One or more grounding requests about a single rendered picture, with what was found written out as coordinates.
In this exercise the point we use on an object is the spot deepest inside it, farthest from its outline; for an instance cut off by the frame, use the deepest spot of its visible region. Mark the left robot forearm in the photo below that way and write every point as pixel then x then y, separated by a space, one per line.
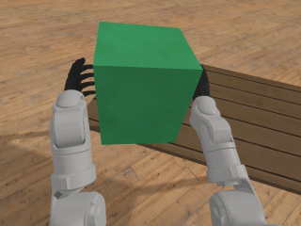
pixel 70 145

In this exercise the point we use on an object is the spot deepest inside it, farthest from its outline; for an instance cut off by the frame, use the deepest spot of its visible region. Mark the table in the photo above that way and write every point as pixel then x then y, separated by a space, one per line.
pixel 265 122

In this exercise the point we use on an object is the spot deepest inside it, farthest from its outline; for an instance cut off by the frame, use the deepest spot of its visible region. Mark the robot left upper arm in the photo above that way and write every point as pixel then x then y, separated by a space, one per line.
pixel 79 209

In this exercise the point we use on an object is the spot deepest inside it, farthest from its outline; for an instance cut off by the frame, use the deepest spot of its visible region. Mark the robot right upper arm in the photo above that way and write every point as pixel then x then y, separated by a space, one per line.
pixel 236 207

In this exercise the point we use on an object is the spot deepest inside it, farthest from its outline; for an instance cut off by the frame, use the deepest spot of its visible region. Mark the right robot forearm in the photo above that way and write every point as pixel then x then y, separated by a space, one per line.
pixel 223 163

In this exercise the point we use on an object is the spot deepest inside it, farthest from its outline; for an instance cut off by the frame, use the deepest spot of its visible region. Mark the carton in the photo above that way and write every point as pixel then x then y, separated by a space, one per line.
pixel 145 78

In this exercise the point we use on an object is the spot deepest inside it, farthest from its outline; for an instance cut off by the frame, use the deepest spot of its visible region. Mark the right robot hand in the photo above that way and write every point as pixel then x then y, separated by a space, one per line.
pixel 203 87

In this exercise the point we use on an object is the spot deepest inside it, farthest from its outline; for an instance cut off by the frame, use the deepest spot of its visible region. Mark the left robot hand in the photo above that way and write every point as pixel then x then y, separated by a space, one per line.
pixel 75 77

